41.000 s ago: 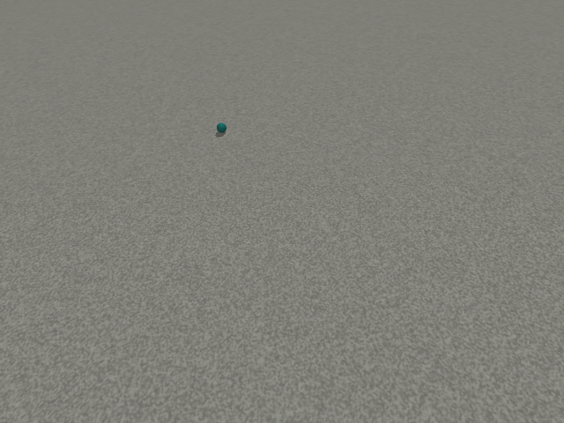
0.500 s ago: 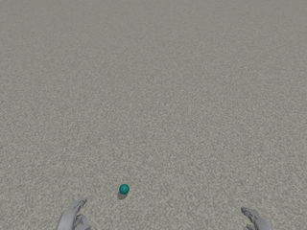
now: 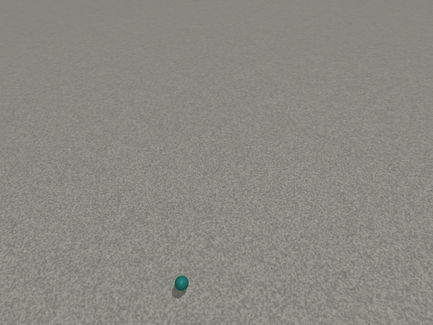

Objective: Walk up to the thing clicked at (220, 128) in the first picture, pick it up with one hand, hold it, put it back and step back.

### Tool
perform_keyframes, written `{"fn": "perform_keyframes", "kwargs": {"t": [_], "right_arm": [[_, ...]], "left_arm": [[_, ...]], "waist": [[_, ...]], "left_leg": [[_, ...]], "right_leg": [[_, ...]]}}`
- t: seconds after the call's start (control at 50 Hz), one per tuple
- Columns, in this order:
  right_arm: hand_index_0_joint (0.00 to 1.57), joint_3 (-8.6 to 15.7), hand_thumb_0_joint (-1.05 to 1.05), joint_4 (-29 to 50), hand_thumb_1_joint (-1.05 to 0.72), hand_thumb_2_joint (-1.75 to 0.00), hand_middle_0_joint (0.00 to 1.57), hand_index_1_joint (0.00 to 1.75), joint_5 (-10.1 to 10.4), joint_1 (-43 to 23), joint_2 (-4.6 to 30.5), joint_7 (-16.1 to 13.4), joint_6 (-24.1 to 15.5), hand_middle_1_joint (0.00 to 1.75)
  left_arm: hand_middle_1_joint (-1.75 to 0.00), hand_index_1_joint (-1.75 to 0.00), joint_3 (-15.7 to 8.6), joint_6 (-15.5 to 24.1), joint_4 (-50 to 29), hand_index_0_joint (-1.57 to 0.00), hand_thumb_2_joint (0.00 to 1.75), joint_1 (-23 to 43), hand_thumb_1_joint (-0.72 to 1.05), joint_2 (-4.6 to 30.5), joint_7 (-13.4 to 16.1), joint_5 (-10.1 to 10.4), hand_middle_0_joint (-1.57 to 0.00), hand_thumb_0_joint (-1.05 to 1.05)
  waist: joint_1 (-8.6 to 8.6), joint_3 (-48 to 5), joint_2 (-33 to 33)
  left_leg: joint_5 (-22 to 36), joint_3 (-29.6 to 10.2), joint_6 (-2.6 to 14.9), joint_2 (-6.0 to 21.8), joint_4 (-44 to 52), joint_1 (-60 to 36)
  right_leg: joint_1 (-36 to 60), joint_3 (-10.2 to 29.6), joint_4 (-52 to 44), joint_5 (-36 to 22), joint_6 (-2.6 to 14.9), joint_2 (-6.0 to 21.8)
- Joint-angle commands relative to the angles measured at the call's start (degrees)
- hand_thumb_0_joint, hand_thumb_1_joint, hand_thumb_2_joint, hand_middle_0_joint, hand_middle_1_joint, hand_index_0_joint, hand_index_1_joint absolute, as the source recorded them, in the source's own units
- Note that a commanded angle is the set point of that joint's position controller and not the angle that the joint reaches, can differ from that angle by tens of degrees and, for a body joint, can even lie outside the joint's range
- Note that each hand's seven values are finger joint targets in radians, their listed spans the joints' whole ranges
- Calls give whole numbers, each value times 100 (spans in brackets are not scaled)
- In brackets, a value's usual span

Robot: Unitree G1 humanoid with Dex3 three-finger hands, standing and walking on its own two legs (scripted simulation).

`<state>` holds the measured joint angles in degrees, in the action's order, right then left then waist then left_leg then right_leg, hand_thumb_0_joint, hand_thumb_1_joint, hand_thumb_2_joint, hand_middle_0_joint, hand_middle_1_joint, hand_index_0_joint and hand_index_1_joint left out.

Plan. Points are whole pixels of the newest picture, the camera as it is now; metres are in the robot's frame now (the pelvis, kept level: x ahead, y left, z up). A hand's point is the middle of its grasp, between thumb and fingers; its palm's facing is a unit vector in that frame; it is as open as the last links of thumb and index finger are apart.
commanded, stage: stand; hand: left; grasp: from above
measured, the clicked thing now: (181, 283) +0.47 +0.23 -0.74
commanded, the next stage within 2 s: step back in 1.86 s
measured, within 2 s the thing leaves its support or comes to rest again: neither
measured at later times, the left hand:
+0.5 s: hand out of the picture +0.03 +0.22 -0.16, palm faces +0.02 -0.94 -0.34, open 7.4 cm
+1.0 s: hand out of the picture +0.08 +0.22 -0.15, palm faces +0.01 -0.94 -0.34, open 7.4 cm
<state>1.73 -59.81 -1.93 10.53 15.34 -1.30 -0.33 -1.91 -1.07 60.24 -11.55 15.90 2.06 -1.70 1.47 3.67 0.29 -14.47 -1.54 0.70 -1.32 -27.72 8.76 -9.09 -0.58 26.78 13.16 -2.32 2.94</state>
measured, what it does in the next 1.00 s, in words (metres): stands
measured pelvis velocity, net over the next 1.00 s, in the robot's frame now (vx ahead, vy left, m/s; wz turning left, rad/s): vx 0.01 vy -0.03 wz -0.01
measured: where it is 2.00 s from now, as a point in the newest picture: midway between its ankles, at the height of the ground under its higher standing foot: outside the picture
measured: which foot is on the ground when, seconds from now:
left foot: down 0.00-1.00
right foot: down 0.00-1.00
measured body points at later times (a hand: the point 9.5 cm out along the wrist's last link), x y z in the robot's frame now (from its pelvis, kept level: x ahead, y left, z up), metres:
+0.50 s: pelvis +0.00 -0.02 +0.01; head +0.00 -0.03 +0.46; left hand +0.03 +0.27 -0.13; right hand +0.05 -0.31 -0.14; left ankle +0.01 +0.11 -0.74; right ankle +0.02 -0.15 -0.74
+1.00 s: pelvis +0.01 -0.03 +0.01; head +0.02 -0.03 +0.46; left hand +0.08 +0.26 -0.12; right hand +0.08 -0.32 -0.13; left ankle +0.01 +0.11 -0.74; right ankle +0.02 -0.15 -0.74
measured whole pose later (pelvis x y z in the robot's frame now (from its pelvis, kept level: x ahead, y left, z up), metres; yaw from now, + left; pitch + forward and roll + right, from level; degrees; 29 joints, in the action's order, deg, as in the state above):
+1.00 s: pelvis +0.01 -0.03 +0.01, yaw +0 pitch -3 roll +0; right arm 0.7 -64.6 -1.1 7.5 18.4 -0.6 -0.3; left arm -1.5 0.3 65.8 -6.0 17.6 0.9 -1.0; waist 0.3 3.9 1.1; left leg -11.1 -2.1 -1.7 1.3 -19.5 5.0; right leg -6.0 -1.2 19.7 10.2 -0.1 0.4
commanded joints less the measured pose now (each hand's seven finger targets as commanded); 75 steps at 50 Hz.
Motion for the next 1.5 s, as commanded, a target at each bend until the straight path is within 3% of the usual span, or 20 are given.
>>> {"fn": "perform_keyframes", "kwargs": {"t": [0.0,0.18,0.26,0.3,0.32,0.42,0.58,0.64,0.7,0.76,0.88,0.96,1.08,1.1,1.22,1.32,1.48], "right_arm": [[20,264,0,237,-90,-90,20,30,26,-229,1145,-82,-102,30],[20,250,0,67,-90,-90,20,30,28,-325,1154,-30,-58,30],[20,249,0,26,-90,-90,20,30,50,-313,1187,3,-60,30],[20,229,0,-7,-90,-90,20,30,44,-302,1182,9,-47,30],[20,246,0,4,-90,-90,20,30,53,-335,1225,7,-54,30],[20,184,0,-77,-90,-90,20,30,56,-285,1214,12,-64,30],[20,149,0,-139,-90,-90,20,30,63,-304,1322,-13,-81,30],[20,111,0,-181,-90,-90,20,30,77,-305,1269,-12,-79,30],[20,128,0,-160,-90,-90,20,30,73,-369,1367,-16,-103,30],[20,112,0,-180,-90,-90,20,30,83,-357,1324,-12,-86,30],[20,130,0,-170,-90,-90,20,30,80,-400,1399,1,-77,30],[20,119,0,-173,-90,-90,20,30,85,-439,1388,-3,-107,30],[20,107,0,-191,-90,-90,20,30,91,-500,1414,-9,-109,30],[20,116,0,-179,-90,-90,20,30,88,-504,1449,-9,-116,30],[20,119,0,-198,-90,-90,20,30,89,-580,1473,-2,-89,30],[20,116,0,-194,-90,-90,20,30,93,-568,1473,13,-109,30],[20,102,0,-187,-90,-90,20,30,102,-553,1478,28,-106,30]], "left_arm": [[-30,-30,-215,178,-190,-20,90,233,90,1033,40,-7,-20,0],[-30,-30,-194,172,89,-20,90,261,90,1102,-1,-11,-20,0],[-30,-30,-189,217,92,-20,90,344,90,1180,-2,-13,-20,0],[-30,-30,-183,213,116,-20,90,379,90,1225,-4,-13,-20,0],[-30,-30,-185,220,107,-20,90,380,90,1244,-2,-9,-20,0],[-30,-30,-165,223,161,-20,90,418,90,1246,-16,30,-20,0],[-30,-30,-185,253,212,-20,90,510,90,1280,-24,62,-20,0],[-30,-30,-175,227,258,-20,90,529,90,1274,-39,71,-20,0],[-30,-30,-182,248,215,-20,90,582,90,1265,-47,72,-20,0],[-30,-30,-186,238,249,-20,90,646,90,1288,-48,61,-20,0],[-30,-30,-182,262,209,-20,90,737,90,1338,-58,59,-20,0],[-30,-30,-195,283,187,-20,90,770,90,1360,-60,80,-20,0],[-30,-30,-183,269,216,-20,90,800,90,1345,-71,98,-20,0],[-30,-30,-181,271,192,-20,90,789,90,1356,-69,87,-20,0],[-30,-30,-173,251,208,-20,90,825,90,1394,-74,79,-20,0],[-30,-30,-168,267,182,-20,90,809,90,1429,-92,92,-20,0],[-30,-30,-152,280,170,-20,90,840,90,1457,-103,97,-20,0]], "waist": [[-39,-54,54],[-34,196,-9],[-85,55,-113],[-99,145,-101],[-102,-44,-68],[-103,6,11],[-114,-290,8],[-95,-39,-7],[-88,-302,34],[-113,-141,-76],[-135,-176,-68],[-139,-472,12],[-134,-470,-14],[-130,-558,30],[-120,-321,-12],[-124,-417,28],[-166,-357,-68]], "left_leg": [[380,-662,93,584,1001,225],[-341,-691,64,594,1296,367],[59,-582,65,555,1113,125],[-137,-574,64,551,1129,147],[136,-559,82,586,1076,-46],[168,-563,68,616,1140,92],[851,-477,67,694,1063,-169],[622,-490,32,675,1185,12],[1074,-469,43,736,1115,-200],[777,-468,38,718,1154,-82],[780,-431,22,727,1148,-124],[1294,-418,4,777,1118,-313],[1456,-402,-4,809,1138,-388],[1625,-372,3,813,1092,-427],[1019,-396,-10,793,1224,-271],[1236,-388,-18,820,1226,-357],[1062,-393,-11,819,1262,-316]], "right_leg": [[226,346,-643,-340,264,296],[119,360,-885,223,250,277],[60,471,-1073,300,251,350],[-72,535,-1143,554,266,368],[0,531,-1131,357,294,396],[111,503,-1097,155,289,370],[360,518,-1063,-647,305,422],[295,484,-1084,-308,303,367],[419,475,-1031,-810,301,398],[343,483,-1103,-493,282,377],[322,513,-1187,-421,286,383],[521,462,-1022,-1249,306,410],[549,427,-997,-1343,306,397],[601,424,-958,-1597,316,419],[431,446,-1096,-880,303,374],[441,458,-1041,-1054,340,390],[388,495,-1080,-916,334,381]]}}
